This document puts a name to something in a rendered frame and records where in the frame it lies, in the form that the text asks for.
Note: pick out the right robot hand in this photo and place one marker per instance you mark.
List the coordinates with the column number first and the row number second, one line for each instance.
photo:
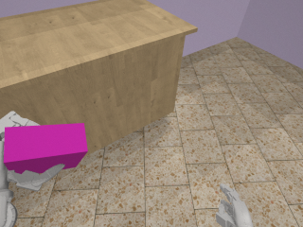
column 237, row 213

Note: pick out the table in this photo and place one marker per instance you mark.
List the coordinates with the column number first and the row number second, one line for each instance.
column 113, row 65

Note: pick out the sponge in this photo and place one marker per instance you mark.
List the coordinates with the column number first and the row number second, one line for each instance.
column 38, row 148

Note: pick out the left robot hand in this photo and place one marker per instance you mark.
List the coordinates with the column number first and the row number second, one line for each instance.
column 29, row 180

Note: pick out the left robot forearm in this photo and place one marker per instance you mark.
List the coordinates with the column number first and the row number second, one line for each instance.
column 8, row 212

